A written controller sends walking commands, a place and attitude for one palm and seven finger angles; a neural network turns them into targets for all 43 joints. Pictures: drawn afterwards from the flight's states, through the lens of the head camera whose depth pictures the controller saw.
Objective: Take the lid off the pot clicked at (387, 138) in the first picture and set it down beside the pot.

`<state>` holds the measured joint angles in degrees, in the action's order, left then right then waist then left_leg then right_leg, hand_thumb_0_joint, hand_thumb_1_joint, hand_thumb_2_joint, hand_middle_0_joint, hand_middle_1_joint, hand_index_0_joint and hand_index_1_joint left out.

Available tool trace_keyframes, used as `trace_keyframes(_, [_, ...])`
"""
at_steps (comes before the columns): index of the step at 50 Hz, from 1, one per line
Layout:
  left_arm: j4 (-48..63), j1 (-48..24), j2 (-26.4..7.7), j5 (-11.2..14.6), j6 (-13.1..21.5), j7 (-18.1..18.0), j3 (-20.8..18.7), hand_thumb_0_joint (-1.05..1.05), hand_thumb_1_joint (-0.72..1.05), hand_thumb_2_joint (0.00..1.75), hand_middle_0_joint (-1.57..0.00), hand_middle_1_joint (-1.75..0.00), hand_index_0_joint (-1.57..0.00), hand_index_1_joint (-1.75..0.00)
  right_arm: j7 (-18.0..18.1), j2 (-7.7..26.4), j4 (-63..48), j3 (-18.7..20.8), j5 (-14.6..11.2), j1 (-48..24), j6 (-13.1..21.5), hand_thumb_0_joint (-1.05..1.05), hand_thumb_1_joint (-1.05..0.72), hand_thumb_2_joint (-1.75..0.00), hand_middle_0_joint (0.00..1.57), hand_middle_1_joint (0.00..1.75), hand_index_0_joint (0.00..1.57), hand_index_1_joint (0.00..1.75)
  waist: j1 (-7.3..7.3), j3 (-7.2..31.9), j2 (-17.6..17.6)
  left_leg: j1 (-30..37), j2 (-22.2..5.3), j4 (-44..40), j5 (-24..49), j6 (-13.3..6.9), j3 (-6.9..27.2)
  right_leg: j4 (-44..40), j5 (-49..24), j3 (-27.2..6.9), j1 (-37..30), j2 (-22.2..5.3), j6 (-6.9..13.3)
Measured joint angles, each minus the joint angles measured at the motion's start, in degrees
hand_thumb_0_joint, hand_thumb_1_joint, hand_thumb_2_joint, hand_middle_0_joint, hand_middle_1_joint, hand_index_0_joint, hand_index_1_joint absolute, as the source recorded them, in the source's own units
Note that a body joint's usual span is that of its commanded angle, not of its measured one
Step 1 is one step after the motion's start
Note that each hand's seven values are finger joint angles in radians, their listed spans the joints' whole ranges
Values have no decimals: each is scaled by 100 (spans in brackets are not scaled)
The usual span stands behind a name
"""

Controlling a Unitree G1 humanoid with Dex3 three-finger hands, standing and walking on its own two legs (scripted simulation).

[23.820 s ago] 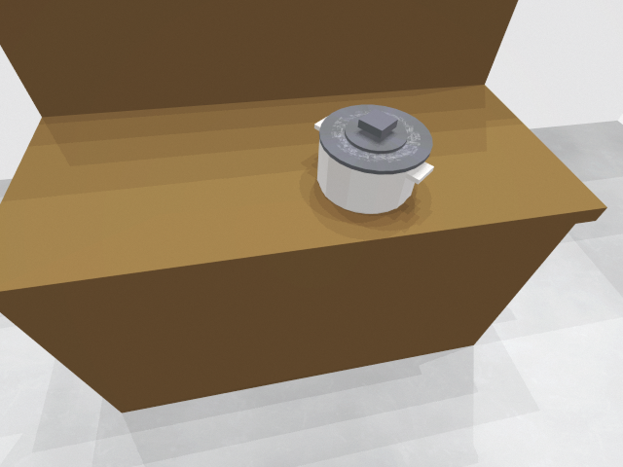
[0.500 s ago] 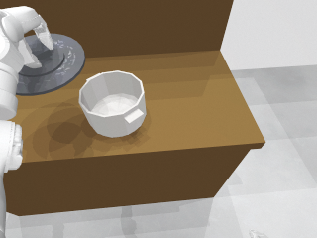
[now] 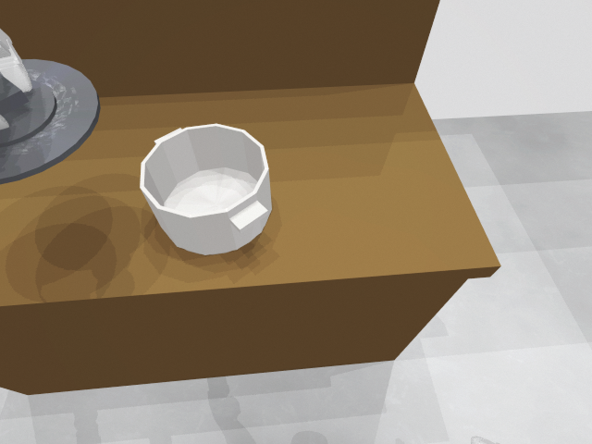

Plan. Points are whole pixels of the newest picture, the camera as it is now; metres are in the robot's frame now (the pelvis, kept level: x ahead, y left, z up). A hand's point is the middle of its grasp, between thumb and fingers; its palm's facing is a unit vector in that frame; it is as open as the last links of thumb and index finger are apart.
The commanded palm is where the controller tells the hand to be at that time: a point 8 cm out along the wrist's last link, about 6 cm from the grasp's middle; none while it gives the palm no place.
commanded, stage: move the lid sideways beside the pot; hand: left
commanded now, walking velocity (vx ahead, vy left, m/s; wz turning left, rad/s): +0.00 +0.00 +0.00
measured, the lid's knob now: out of the picture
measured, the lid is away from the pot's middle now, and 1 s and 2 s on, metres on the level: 0.22 0.23 0.24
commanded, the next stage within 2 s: lower the lid onto the table in 0.36 s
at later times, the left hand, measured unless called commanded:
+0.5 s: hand out of the picture +0.43 +0.36 +0.23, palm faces -0.29 -0.13 -0.95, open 8.4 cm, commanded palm +0.46 +0.37 +0.31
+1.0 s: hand out of the picture +0.45 +0.36 +0.19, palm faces -0.35 -0.18 -0.92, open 8.4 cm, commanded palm +0.48 +0.37 +0.27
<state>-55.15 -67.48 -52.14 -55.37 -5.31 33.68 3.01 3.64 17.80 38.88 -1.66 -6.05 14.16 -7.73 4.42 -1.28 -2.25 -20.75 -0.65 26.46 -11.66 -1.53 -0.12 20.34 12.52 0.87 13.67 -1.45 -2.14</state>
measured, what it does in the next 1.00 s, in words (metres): stands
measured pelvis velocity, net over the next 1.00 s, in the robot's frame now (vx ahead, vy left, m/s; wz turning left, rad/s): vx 0.00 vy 0.00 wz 0.00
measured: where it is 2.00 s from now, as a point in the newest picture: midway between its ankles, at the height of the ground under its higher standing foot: outside the picture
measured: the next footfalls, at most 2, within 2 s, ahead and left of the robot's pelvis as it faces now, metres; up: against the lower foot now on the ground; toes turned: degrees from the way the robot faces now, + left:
none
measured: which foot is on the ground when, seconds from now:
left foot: down 0.00-1.00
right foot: down 0.00-1.00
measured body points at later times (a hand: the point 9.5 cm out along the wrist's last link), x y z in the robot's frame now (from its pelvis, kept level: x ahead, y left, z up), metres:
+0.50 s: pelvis +0.00 +0.00 +0.00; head +0.06 +0.00 +0.44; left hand +0.44 +0.37 +0.28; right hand +0.07 -0.28 -0.13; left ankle +0.01 +0.10 -0.74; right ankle -0.03 -0.15 -0.74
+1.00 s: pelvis +0.00 +0.00 +0.00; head +0.07 +0.01 +0.44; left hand +0.46 +0.36 +0.24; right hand +0.03 -0.28 -0.12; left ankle +0.01 +0.10 -0.74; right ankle -0.03 -0.15 -0.74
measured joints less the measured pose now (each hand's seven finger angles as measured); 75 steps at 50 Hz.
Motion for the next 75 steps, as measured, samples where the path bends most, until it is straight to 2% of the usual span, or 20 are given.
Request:
trace_keyframes(11, [-98, 5, -216, -34, 145, 14, -90, 2, 13, 80, -59, -91, -62, -94, 38, -33, -23, -60, -23, -87, -39, 1, -90, -90, 20, 30, 21, 30, -49, -33, 16, -89, 5, 80, -28, -5, 45, 24, 14, 45, 45, 1, 2])
trace_keyframes(19, [-125, -91, -257, -57, 131, 20, 67, 2, 13, 80, -59, -91, -62, -94, 63, -13, 37, -48, -31, -20, -27, 1, -90, -90, 20, 30, 21, 30, -81, -40, 9, -117, 13, 113, -27, -9, 76, 37, 14, 76, 50, -1, 5])
trace_keyframes(28, [-425, -227, -211, -13, 67, 40, 98, 2, 13, 80, -58, -91, -62, -94, 49, 15, 93, -70, -56, 21, 7, 1, -90, -90, 20, 30, 21, 30, 18, -60, 9, -129, -6, 170, -41, -11, 69, 76, 12, 64, 60, 16, -2])
trace_keyframes(42, [-777, -163, -239, -86, 63, -44, 41, 2, 13, 80, -58, -91, -62, -94, 41, 39, 101, -68, -58, 228, 76, 1, -90, -90, 20, 30, 21, 30, 161, -75, 36, -207, -46, 263, -93, -13, 5, 174, 39, -7, 170, 46, -5])
trace_keyframes(56, [-849, 7, -255, -74, 220, -101, -32, 2, 13, 80, -58, -91, -62, -94, 77, 36, 158, -57, -42, 293, 141, 1, -90, -90, 20, 30, 21, 30, 211, -30, 79, -335, -66, 394, -209, -20, -13, 250, 116, -29, 283, 63, -6])
trace_keyframes(66, [-854, 139, -261, -45, 356, -185, -163, 2, 14, 80, -58, -91, -62, -94, 55, 28, 115, -38, -38, 267, 113, 1, -90, -90, 20, 30, 21, 30, 208, 7, 87, -463, -57, 493, -281, -33, -13, 329, 179, -28, 399, 53, -22])
trace_keyframes(70, [-938, 139, -247, -37, 348, -181, -59, 2, 14, 80, -58, -91, -62, -94, 46, 18, 120, -39, -50, 240, 95, 1, -90, -90, 20, 30, 21, 30, 201, -4, 90, -527, -59, 547, -308, -38, -5, 363, 196, -22, 452, 57, -25])
trace_keyframes(75, [-823, 280, -221, -61, 460, -221, -176, 2, 14, 80, -58, -91, -62, -94, 76, -3, 119, -37, -29, 254, 96, 1, -90, -90, 20, 30, 21, 30, 196, 17, 103, -586, -55, 584, -323, -45, -5, 403, 213, -22, 511, 53, -27])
